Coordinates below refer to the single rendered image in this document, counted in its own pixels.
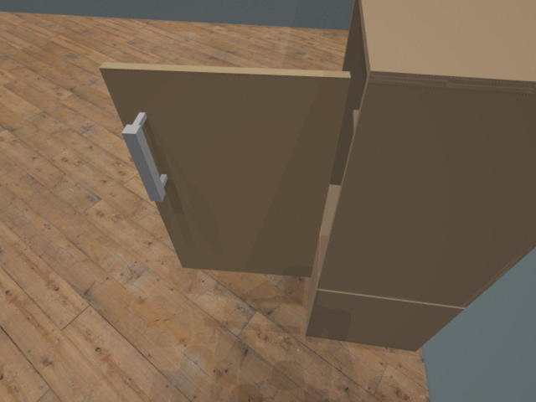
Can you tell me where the handle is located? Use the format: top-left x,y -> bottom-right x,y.
121,112 -> 168,202

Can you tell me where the cupboard door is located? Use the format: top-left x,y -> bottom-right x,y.
99,62 -> 351,277

